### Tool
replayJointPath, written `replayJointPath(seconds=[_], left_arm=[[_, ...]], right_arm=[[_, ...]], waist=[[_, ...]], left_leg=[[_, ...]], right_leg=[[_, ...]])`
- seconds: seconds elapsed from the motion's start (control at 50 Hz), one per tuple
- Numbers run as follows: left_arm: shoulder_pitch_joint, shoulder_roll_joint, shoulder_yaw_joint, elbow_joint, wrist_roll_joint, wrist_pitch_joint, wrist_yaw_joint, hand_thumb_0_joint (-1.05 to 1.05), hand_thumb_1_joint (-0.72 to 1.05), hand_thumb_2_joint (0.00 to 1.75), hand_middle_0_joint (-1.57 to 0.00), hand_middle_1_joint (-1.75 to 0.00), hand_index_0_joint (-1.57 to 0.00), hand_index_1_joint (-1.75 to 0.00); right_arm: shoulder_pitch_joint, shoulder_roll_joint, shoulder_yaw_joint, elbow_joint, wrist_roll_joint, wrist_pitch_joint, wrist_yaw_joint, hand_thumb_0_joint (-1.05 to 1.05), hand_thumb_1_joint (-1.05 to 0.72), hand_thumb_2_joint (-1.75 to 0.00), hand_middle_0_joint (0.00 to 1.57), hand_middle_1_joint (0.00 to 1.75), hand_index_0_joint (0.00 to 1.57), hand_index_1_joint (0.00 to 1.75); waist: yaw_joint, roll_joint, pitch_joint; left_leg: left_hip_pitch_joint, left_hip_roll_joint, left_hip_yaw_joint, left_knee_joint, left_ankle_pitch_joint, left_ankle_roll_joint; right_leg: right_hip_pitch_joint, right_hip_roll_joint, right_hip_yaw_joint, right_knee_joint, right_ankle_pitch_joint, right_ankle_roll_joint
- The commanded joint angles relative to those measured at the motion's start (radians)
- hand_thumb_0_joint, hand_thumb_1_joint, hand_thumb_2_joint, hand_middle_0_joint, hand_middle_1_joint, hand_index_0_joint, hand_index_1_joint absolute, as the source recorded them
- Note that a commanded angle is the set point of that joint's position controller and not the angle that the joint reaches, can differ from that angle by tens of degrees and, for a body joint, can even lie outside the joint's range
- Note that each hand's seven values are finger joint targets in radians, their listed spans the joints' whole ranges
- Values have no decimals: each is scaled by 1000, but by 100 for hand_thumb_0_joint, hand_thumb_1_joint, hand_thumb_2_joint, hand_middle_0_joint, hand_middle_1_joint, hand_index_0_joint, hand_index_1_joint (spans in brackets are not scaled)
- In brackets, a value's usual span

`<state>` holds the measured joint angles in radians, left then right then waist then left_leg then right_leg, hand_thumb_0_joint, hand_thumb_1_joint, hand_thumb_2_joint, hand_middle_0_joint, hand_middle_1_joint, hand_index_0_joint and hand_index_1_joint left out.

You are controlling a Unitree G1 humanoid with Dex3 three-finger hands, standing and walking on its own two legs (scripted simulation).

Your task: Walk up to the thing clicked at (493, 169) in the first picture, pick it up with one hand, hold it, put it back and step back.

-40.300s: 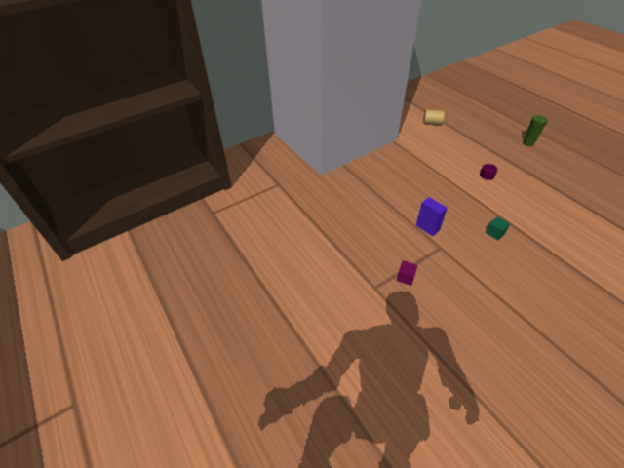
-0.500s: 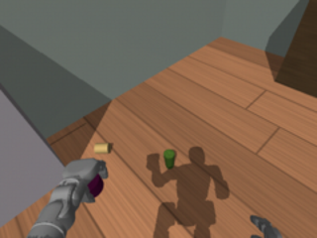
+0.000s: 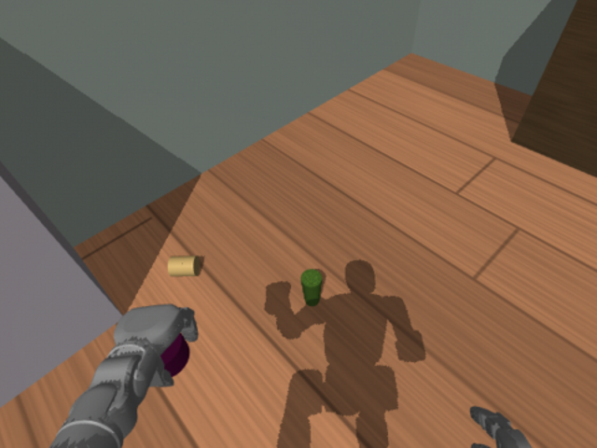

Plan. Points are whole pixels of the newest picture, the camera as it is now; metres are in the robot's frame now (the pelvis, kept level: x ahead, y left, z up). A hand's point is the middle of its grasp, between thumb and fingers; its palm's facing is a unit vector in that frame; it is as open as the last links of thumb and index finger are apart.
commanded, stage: crouch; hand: left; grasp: from above
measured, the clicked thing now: (163, 350) +0.31 +0.23 -0.08
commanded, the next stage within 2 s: lower in 1.84 s
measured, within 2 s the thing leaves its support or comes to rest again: neither
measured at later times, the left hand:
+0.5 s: hand (198, 365) +0.37 +0.24 -0.29, palm faces -0.40 +0.03 -0.92, open 8.4 cm
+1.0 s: hand (213, 379) +0.40 +0.25 -0.49, palm faces -0.44 -0.02 -0.90, open 8.3 cm
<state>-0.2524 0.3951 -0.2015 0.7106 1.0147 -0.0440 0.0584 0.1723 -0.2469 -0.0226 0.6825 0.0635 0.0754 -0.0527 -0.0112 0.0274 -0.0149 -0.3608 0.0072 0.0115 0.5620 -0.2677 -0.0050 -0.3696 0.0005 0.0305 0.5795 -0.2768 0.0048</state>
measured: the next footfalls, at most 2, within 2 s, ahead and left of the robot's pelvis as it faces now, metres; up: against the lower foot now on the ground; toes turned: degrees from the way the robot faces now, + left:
none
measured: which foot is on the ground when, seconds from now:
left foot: down 0.00-1.00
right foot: down 0.00-1.00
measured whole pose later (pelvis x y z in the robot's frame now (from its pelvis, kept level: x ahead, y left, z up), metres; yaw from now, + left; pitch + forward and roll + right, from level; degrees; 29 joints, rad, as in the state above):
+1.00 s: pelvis -0.07 +0.01 -0.33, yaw -2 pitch +39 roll -6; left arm -0.91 0.60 0.02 1.32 1.22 -0.12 0.35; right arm 0.17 -0.24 -0.01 0.72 -0.09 -0.04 0.07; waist -0.21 0.02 -0.16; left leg -2.09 -0.01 -0.08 2.08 -0.67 0.00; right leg -2.03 0.01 -0.05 2.02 -0.67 0.03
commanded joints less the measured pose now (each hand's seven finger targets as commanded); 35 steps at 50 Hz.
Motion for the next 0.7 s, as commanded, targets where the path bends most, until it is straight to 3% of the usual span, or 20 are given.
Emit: replayJointPath(seconds=[0.0, 0.02, 0.04, 0.12, 0.18, 0.24, 0.26, 0.32, 0.34, 0.36, 0.38, 0.44, 0.5, 0.52, 0.62, 0.66, 0.68], left_arm=[[-392, 215, 111, -92, 50, -27, 129, 0, 56, 61, -87, -75, -93, -69], [-413, 207, 103, -23, 71, -26, 151, 0, 55, 59, -86, -76, -91, -70], [-401, 161, 82, 26, 77, -26, 170, 0, 55, 59, -86, -76, -92, -70], [-516, 178, 92, 122, 127, -34, 248, 0, 52, 59, -85, -74, -91, -69], [-618, 190, 96, 205, 145, -34, 284, 0, 54, 58, -85, -76, -92, -70], [-658, 203, 108, 279, 143, -28, 306, 0, 55, 54, -84, -78, -91, -71], [-667, 178, 96, 301, 141, -25, 312, 0, 53, 58, -83, -78, -90, -71], [-732, 220, 121, 298, 136, -18, 325, 0, 52, 56, -82, -78, -89, -71], [-719, 203, 117, 341, 137, -10, 324, 0, 52, 58, -83, -76, -90, -70], [-750, 231, 135, 290, 132, -10, 326, 0, 51, 60, -82, -76, -89, -70], [-768, 257, 146, 295, 140, -4, 331, 0, 51, 59, -83, -76, -89, -70], [-868, 288, 167, 298, 141, 9, 336, 0, 50, 55, -83, -73, -89, -67], [-865, 283, 178, 384, 134, 23, 332, 0, 49, 53, -82, -71, -88, -65], [-883, 317, 193, 386, 134, 22, 330, 0, 49, 53, -83, -69, -89, -64], [-909, 312, 193, 454, 129, -6, 294, 0, 56, 51, -87, -68, -93, -62], [-980, 358, 207, 408, 142, -27, 289, 0, 61, 50, -92, -65, -98, -59], [-941, 356, 209, 465, 152, -31, 286, 0, 64, 52, -95, -66, -101, -60]], right_arm=[[-20, -137, -64, -86, -18, -32, -3, 0, -90, -90, 20, 30, 20, 30], [-5, -139, -66, -73, -26, -33, 0, 0, -90, -90, 20, 30, 20, 30], [11, -138, -72, -66, -32, -35, 6, 0, -90, -90, 20, 30, 20, 30], [60, -149, -91, -58, -50, -42, 23, 0, -90, -90, 20, 30, 20, 30], [88, -161, -97, -51, -59, -51, 30, 0, -90, -90, 20, 30, 20, 30], [102, -170, -102, -47, -68, -66, 32, 0, -90, -90, 20, 30, 20, 30], [110, -166, -101, -51, -70, -72, 30, 0, -90, -90, 20, 30, 20, 30], [134, -180, -106, -42, -78, -86, 26, 0, -90, -90, 20, 30, 20, 30], [140, -181, -106, -41, -80, -88, 26, 0, -90, -90, 20, 30, 20, 30], [145, -189, -111, -43, -83, -90, 26, 0, -90, -90, 20, 30, 20, 30], [149, -190, -114, -42, -84, -90, 22, 0, -90, -90, 20, 30, 20, 30], [154, -189, -106, -23, -96, -96, 18, 0, -90, -90, 20, 30, 20, 30], [168, -188, -101, -12, -101, -103, 21, 0, -90, -90, 20, 30, 20, 30], [170, -188, -99, -11, -102, -104, 21, 0, -90, -90, 20, 30, 20, 30], [177, -184, -89, -8, -107, -116, 37, 0, -90, -90, 20, 30, 20, 30], [187, -187, -88, -6, -109, -119, 42, 0, -90, -90, 20, 30, 20, 30], [193, -192, -81, -3, -113, -121, 48, 0, -90, -90, 20, 30, 20, 30]], waist=[[-17, -23, -278], [-40, -22, -284], [-46, -40, -295], [-65, -12, -415], [-85, 8, -457], [-84, 38, -508], [-95, 39, -531], [-95, 80, -646], [-105, 77, -657], [-90, 109, -707], [-95, 115, -737], [-117, 138, -749], [-139, 105, -747], [-137, 103, -757], [-170, 93, -729], [-174, 113, -798], [-189, 99, -776]], left_leg=[[-1, -36, 27, 94, 183, 12], [-49, -33, 27, 146, 176, 12], [-92, -32, 25, 198, 169, 11], [-271, -28, 22, 384, 126, 14], [-420, -27, 15, 484, 46, 14], [-541, -27, 3, 569, -48, 13], [-577, -27, 0, 596, -77, 14], [-638, -18, -28, 685, -86, 12], [-671, -16, -35, 718, -84, 11], [-655, -11, -53, 730, -74, 4], [-674, -12, -46, 749, -98, 5], [-750, -7, -66, 809, -140, 2], [-859, -10, -62, 883, -172, 14], [-900, -15, -56, 903, -203, 16], [-1040, -20, -80, 993, -300, 18], [-1053, -22, -68, 1049, -289, 21], [-1084, -21, -71, 1082, -262, 23]], right_leg=[[-66, 18, -13, 31, 181, -12], [-125, 19, -12, 74, 180, -12], [-167, 21, -14, 121, 176, -12], [-331, 20, -10, 283, 139, -18], [-459, 24, -21, 388, 63, -24], [-593, 29, -36, 487, -28, -31], [-627, 29, -39, 516, -51, -33], [-728, 28, -55, 636, -67, -39], [-774, 30, -61, 675, -71, -41], [-812, 27, -68, 714, -71, -46], [-820, 28, -70, 729, -87, -47], [-932, 29, -76, 811, -122, -51], [-996, 32, -77, 869, -147, -51], [-1000, 31, -75, 883, -170, -50], [-1131, 29, -89, 979, -260, -53], [-1152, 32, -90, 1013, -251, -53], [-1183, 26, -92, 1034, -231, -50]])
